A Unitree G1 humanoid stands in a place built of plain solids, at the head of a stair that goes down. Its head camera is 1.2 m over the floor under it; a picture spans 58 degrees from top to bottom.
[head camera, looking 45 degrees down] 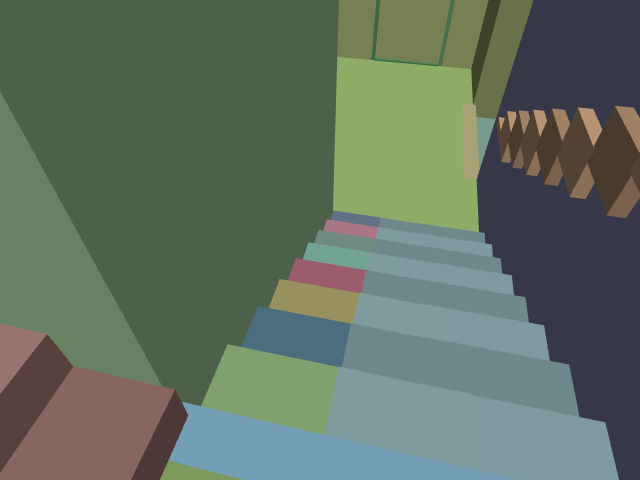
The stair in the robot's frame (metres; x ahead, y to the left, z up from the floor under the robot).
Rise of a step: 0.16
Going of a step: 0.29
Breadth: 1.25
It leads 13 degrees to the right of straight ahead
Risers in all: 9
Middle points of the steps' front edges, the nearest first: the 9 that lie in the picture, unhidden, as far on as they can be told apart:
0.41 -0.22 0.00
0.69 -0.28 -0.15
0.97 -0.34 -0.31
1.26 -0.41 -0.47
1.54 -0.47 -0.62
1.82 -0.54 -0.78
2.10 -0.60 -0.93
2.38 -0.66 -1.09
2.67 -0.73 -1.25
